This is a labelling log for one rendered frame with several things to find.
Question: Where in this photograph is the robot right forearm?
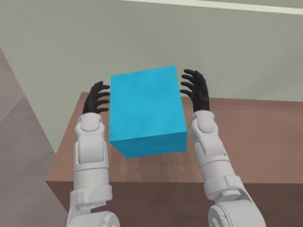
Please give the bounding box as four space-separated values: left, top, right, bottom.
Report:
188 110 266 227

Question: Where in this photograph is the left robot hand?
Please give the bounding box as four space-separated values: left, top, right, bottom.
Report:
82 81 110 114

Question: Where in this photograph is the robot right upper arm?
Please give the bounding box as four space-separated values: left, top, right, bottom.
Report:
208 200 266 227

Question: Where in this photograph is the robot left upper arm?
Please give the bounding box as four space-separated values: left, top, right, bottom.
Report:
68 211 120 227

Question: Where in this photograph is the right robot hand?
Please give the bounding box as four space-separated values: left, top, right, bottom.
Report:
180 69 210 112

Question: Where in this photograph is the pedestal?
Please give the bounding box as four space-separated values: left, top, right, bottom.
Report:
45 92 303 227

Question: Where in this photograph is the robot left forearm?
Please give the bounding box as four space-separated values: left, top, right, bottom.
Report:
66 113 113 227

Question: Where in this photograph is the carton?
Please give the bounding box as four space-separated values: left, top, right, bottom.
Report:
109 65 187 158

